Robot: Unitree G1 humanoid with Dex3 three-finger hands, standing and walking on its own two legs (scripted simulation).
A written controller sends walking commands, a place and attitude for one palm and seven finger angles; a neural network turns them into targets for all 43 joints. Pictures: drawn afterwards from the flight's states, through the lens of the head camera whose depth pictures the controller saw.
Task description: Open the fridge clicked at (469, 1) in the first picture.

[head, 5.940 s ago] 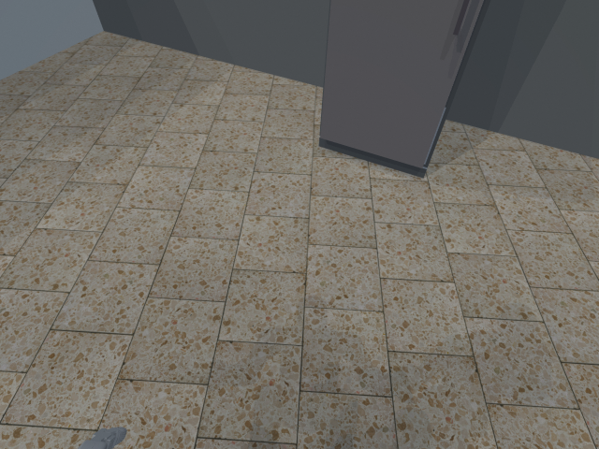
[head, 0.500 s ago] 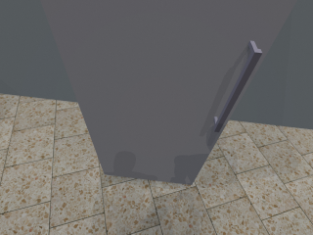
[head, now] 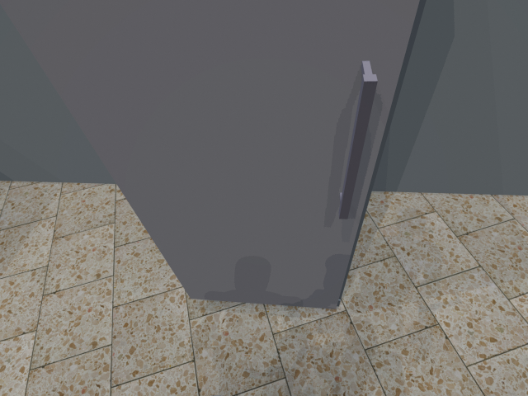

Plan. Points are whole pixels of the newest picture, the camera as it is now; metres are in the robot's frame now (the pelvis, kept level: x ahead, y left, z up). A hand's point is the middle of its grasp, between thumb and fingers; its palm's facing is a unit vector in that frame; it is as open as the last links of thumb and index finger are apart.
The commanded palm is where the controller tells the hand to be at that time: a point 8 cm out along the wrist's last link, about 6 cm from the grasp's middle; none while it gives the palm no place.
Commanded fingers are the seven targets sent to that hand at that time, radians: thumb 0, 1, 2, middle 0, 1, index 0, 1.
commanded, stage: come to a stop and stand still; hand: right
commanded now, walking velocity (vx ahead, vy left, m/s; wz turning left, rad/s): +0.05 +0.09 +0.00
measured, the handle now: (352, 153) +0.47 -0.13 +0.10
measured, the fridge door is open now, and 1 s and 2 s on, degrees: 0 0 0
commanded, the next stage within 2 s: look again from close up in 1.50 s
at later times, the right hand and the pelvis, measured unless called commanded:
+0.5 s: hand out of the picture -0.06 -0.09 -0.18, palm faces +0.04 +0.98 -0.18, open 7.3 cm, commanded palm none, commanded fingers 0.00 -0.90 -0.90 0.20 0.30 0.20 0.30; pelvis -0.05 +0.07 -0.01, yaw +0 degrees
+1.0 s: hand out of the picture -0.05 -0.14 -0.18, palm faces +0.05 +0.97 -0.23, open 7.4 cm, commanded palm none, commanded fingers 0.00 -0.90 -0.90 0.20 0.30 0.20 0.30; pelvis -0.07 +0.05 -0.01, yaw -1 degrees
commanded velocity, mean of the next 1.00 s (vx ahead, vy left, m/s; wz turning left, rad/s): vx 0.01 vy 0.00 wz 0.00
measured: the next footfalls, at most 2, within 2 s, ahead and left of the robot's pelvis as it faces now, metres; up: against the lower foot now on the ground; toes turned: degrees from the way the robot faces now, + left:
left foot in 0.28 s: -0.03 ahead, +0.17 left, +0.00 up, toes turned +4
right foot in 0.52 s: +0.05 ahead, -0.07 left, +0.00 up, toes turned -7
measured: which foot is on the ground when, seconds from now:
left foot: up 0.00-0.26, down 0.28-1.00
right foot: down 0.00-0.28, up 0.30-0.50, down 0.52-1.00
